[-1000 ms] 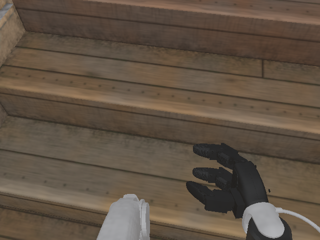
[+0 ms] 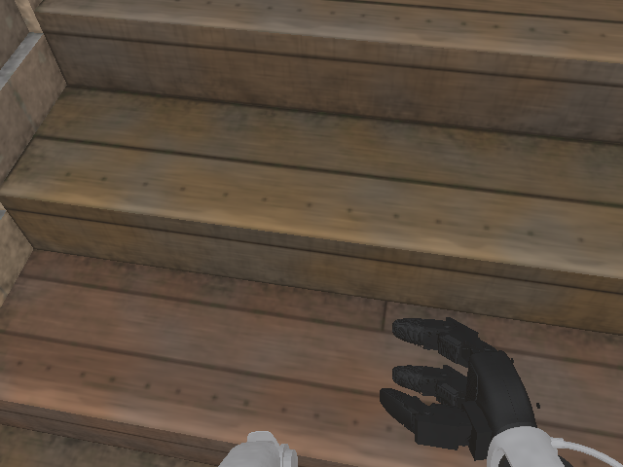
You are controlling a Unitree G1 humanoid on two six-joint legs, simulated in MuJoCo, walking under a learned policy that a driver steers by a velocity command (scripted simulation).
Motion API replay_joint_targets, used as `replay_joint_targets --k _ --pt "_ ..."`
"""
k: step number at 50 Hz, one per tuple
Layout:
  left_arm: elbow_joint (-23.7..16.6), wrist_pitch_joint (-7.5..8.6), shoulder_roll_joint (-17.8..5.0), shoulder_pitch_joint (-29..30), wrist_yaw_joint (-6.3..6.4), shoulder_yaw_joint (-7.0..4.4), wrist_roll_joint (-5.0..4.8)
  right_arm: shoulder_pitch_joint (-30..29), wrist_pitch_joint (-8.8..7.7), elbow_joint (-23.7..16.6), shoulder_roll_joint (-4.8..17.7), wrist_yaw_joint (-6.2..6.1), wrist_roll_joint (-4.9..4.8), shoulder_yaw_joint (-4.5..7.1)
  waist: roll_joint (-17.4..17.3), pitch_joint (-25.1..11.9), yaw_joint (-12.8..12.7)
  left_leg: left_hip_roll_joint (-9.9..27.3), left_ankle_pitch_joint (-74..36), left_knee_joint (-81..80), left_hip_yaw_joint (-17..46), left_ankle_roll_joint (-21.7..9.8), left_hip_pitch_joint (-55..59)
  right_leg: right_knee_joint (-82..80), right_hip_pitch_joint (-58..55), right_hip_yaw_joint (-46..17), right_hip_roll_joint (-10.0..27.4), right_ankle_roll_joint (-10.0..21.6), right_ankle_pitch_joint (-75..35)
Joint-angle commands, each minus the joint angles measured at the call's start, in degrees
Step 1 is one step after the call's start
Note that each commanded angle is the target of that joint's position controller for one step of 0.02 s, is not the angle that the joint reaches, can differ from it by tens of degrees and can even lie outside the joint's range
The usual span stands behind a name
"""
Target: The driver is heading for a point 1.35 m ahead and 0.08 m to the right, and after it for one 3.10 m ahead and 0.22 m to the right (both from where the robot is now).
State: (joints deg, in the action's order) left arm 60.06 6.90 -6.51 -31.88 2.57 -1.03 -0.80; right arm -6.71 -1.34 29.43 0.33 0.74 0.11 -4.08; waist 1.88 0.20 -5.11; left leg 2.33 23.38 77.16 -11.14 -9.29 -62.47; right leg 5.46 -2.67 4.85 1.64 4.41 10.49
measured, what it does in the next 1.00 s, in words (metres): climbs: left foot 0.17 m higher, then right foot 0.16 m higher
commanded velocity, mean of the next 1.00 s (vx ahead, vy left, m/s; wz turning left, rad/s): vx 0.42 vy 0.00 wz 0.00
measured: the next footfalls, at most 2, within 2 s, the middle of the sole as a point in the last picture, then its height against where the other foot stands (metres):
left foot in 0.02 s outside the picture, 0.17 m higher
right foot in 0.52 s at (431, 392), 0.16 m higher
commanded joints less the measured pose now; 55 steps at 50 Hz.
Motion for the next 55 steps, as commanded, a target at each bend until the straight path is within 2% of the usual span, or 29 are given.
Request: replay_joint_targets --k 1,2,3,4,7,10,16,19,21,22,24,25,26,27,28,29,31,34,38,41,44,47,48,50,51,52,53,54,55 --pt "-6.63 1.82 -17.7 3.36 -1.74 -4.08 -0.82 23.19 0.18 3.47 10.74 -1.28 0.65 4.75 10.07 -23.98 16.25 -7.17 0.21 -18.03 1.91 -2.25 45.54 30.27 0.01 -1.29 12.48 6.28 -93.2" --pt "-9.94 3.06 -15.47 3.96 -3.55 -4.11 -1.6 28.69 -0.33 6.84 15.75 -2.16 2.08 6.79 3.37 -26.93 16.42 2.43 12.88 -25.83 23.41 -6.71 57.95 48.6 17.92 -3.14 7.19 3.72 -76.2" --pt "-12.99 3.32 -11.18 7.83 -5.99 -4.53 0.16 31.79 0.76 8.29 20.94 -2.7 2.07 9.07 -12.09 -26.05 17.51 13.68 23.82 -52.33 55.92 -14.5 60.41 75.36 33.16 -5.16 -6.96 1.33 -14.06" --pt "-15.81 2.93 -7.2 9.76 -6.12 -4.79 3.28 22.03 1.21 8.41 21.23 -2.5 1.21 9.91 -10.75 -24.75 12.93 15.76 31.09 -61.8 68.77 -12.66 56.7 101.97 42.94 -14.72 -6.83 0.66 -3.88" --pt "-24.68 1.31 1.71 17.92 -3.26 -1.34 4.37 21.0 -2.54 20.02 9.64 -1.64 1.01 7.52 4.03 -2.21 4.17 13.02 11.13 -55.83 42.03 -5.13 40.33 117.28 60.3 -11.85 -2.56 3.31 -8.75" --pt "-23.12 -1.77 6.9 13.66 -2.53 1.36 2.38 26.57 -4.55 27.73 3.11 -0.3 1.72 5.59 0.54 2.86 0.24 7.33 -8.67 -53.98 21.71 0.02 38.24 117.94 67.94 -14.99 -3.08 4.87 -4.8" --pt "-32.02 -3.78 4.39 33.74 0.02 2.7 1.94 30.75 -8.15 29.77 13.45 0.61 0.94 6.35 -5.01 5.39 2.14 10.61 -7.13 -67.1 18.71 -2.19 43.89 123.6 83.98 -6.36 -0.92 3.99 8.75" --pt "-36.98 -4.13 3.57 43.4 -1.15 3.76 2.14 37.01 -7.32 31.36 12.45 -1.31 0.51 6.25 -2.37 4.8 4.9 7.39 -1.18 -72.27 16.63 -0.62 47.64 103.51 81.26 -0.39 3.63 3.35 8.57" --pt "-37.16 -5.03 3.74 44.28 -2.65 4.08 1.99 40.26 -6.57 30.6 14.22 -3.2 0.11 7.23 -4.24 -0.05 8.12 8.1 -16.12 -82.03 14.52 -3.8 51.16 86.32 65.02 3.92 5.16 3.77 8.83" --pt "-34.26 -5.11 7.36 40.04 -3.25 4.93 1.08 36.7 -6.17 28.68 12.92 -3.72 -0.5 6.9 -4.5 -4.55 5.71 7.69 -32.41 -80.0 9.05 -3.88 50.25 78.47 50.93 6.04 3.17 5.4 10.83" --pt "-30.18 -5.28 3.03 31.1 -2.17 2.64 -0.68 39.04 -6.34 26.51 18.59 -3.3 -0.91 8.01 -8.28 -13.81 2.73 9.56 -93.5 -64.76 7.43 -4.66 56.26 68.7 32.7 11.19 -5.65 5.19 17.99" --pt "-27.59 -5.46 -0.48 21.7 -1.64 1.27 0.1 37.55 -6.81 25.72 20.28 -2.69 -1.14 8.56 -12.07 -18.21 -1.53 12.31 -105.5 -53.59 8.57 -3.37 63.82 63.04 29.54 8.68 -5.92 6.22 17.57" --pt "-26.18 -5.39 -4.66 15.64 -1.44 -0.13 1.61 33.62 -7.48 23.85 21.97 -1.26 -1.65 9.24 -14.39 -22.15 -5.09 11.57 -101.57 -40.71 7.49 -1.29 64.78 53.7 22.6 3.46 -5.78 7.04 16.68" --pt "-23.0 -5.01 -9.7 9.76 -0.95 -2.22 3.48 32.07 -8.31 20.29 19.19 0.21 -2.27 9.16 -8.11 -23.4 -5.85 6.04 -85.33 -22.24 9.03 1.36 46.87 43.47 12.31 -19.85 4.39 11.36 29.76" --pt "-21.18 -5.92 -14.99 7.06 -0.62 -4.6 3.42 28.78 -8.37 16.06 14.5 2.47 -0.34 9.23 9.16 -22.36 -6.59 -7.12 -21.12 3.65 11.3 3.38 28.47 15.7 7.73 -54.64 15.41 16.95 41.66" --pt "-20.95 -6.04 -14.45 15.04 -0.69 -5.07 2.55 26.8 -7.76 13.88 10.24 2.73 2.58 9.16 5.89 -20.76 -2.31 -6.33 -17.36 28.13 22.35 3.6 18.03 9.55 10.12 -64.08 17.14 14.65 46.08" --pt "-14.27 -3.92 -6.57 18.86 -1.43 -3.1 2.07 21.12 -7.32 7.08 5.65 1.36 3.53 6.97 -2.67 -4.37 4.17 -3.51 -22.84 40.84 18.57 2.16 6.72 15.2 23.62 -44.97 14.87 9.77 36.01" --pt "-4.62 -1.41 2.69 13.93 -2.84 -0.7 2.61 23.99 -4.44 7.42 1.12 -0.47 1.25 4.6 -3.26 2.63 9.18 -4.72 -18.91 47.22 21.5 0.82 -0.73 17.45 27.68 -21.22 9.87 5.69 7.45" --pt "-3.52 1.14 -1.14 13.89 -3.11 -0.48 1.53 19.49 -1.84 6.2 4.23 -1.8 1.5 4.41 -4.68 5.99 10.76 -4.62 -17.03 28.33 16.86 3.24 -0.52 12.97 30.5 -6.42 6.98 3.15 -15.67" --pt "-0.86 2.91 -7.62 4.77 -2.62 -1.67 1.29 9.53 -1.7 2.08 2.99 -3.51 1.48 3.87 2.73 3.26 6.76 -3.4 -5.09 44.11 10.98 2.3 -16.07 8.18 13.8 -9.21 11.11 6.79 -22.99" --pt "0.65 0.63 -5.41 -0.79 -0.79 -1.33 1.89 -2.97 -1.89 -5.06 1.53 -2.94 1.31 1.86 0.31 3.14 4.26 1.71 -0.33 27.48 5.4 2.14 -16.02 4.67 7.82 -5.32 7.51 4.03 -19.68" --pt "-3.15 -0.58 -8.05 -0.28 0.66 -2.18 1.31 -0.26 0.01 -3.14 0.35 -0.42 0.02 1.12 0.72 -3.02 2.28 1.14 -1.94 -1.25 -1.17 1.24 13.2 -3.68 10.83 -2.55 8.45 6.88 -36.07" --pt "-4.37 -0.33 -9.42 2.12 0.73 -2.36 1.22 7.24 0.3 0.15 -0.69 -0.78 -0.52 1.46 5.56 -7.81 5.92 -1.24 -2.15 -3.91 -0.09 0.11 22.58 2.66 6.79 -0.24 10.05 6.64 -64.62" --pt "-6.38 1.16 -14.57 4.1 -0.72 -3.5 -0.91 23.16 -0.36 5.47 7.18 -1.81 -0.69 4.28 10.07 -17.34 12.05 -7.01 -5.65 -17.16 -0.64 -0.97 37.46 20.15 -1.19 -0.15 11.43 4.05 -90.74" --pt "-6.51 1.9 -15.08 3.52 -1.95 -4.0 -2.07 27.5 -0.56 7.36 10.44 -2.3 0.65 5.41 8.28 -21.75 14.2 -5.52 -10.41 -23.42 5.33 -2.46 47.82 30.74 2.49 -0.01 10.81 2.08 -81.89" --pt "-9.06 2.04 -11.04 -1.05 -3.57 -3.09 -2.66 30.4 -1.11 8.94 14.08 -3.13 1.5 6.53 -4.73 -26.41 13.01 9.72 -23.12 -28.91 32.27 -12.08 61.37 51.29 22.61 -2.12 3.33 -2.2 -55.96" --pt "-9.15 0.63 -11.65 3.34 -4.93 -4.05 -0.85 27.5 0.98 7.66 14.49 -4.12 1.69 7.09 -14.69 -30.3 14.59 15.74 -19.41 -54.04 54.4 -17.17 54.56 77.49 23.74 -4.8 -7.27 -3.53 0.91" --pt "-11.68 -0.67 -6.31 2.07 -5.35 -3.7 1.6 16.83 1.44 7.38 16.12 -3.51 1.41 7.84 -9.79 -24.75 7.78 16.91 -6.76 -56.43 53.84 -15.88 47.79 94.27 31.72 -13.46 -5.4 -4.39 2.46" --pt "-14.27 -2.53 -4.51 5.83 -4.25 -3.33 3.0 13.09 1.27 9.07 13.21 -3.66 1.44 7.6 -0.71 -15.05 5.04 15.58 6.45 -53.71 47.57 -12.5 39.37 95.42 37.13 -11.24 -2.87 -3.69 -0.26"
Keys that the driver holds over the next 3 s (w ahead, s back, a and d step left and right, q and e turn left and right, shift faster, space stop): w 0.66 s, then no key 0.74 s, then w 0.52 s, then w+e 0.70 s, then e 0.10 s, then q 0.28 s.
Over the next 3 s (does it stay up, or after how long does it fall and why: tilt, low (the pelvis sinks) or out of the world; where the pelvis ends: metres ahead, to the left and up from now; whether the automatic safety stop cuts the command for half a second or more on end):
stays up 1.44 0.07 0.82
